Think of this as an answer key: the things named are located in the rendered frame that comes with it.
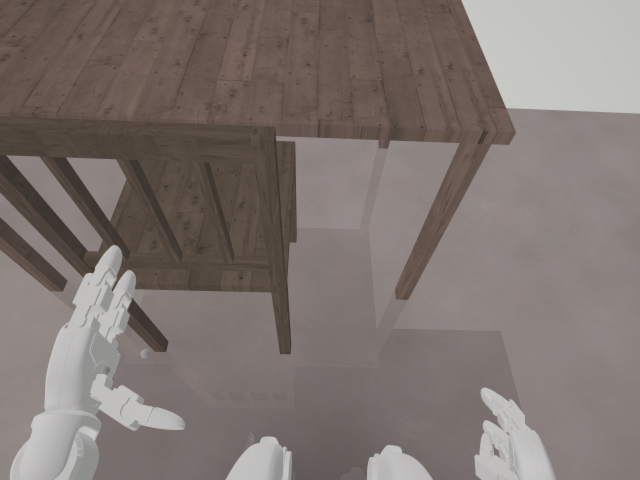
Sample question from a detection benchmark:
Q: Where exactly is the robot right thigh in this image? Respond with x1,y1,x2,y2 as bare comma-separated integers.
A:
367,451,433,480

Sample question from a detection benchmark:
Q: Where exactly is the table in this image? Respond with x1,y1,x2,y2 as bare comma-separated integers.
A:
0,0,516,300

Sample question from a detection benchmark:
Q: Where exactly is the robot left forearm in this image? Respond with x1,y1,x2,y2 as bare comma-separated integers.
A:
10,410,102,480

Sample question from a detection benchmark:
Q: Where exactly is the chair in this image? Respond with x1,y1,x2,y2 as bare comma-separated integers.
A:
0,116,297,354

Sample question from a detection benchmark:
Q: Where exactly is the robot right hand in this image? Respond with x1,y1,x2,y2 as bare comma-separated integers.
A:
474,388,556,480

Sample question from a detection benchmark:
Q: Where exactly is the robot left hand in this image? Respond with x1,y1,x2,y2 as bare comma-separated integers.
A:
44,245,185,431

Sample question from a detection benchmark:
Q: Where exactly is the robot right shin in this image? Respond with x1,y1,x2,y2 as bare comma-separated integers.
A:
381,445,402,453

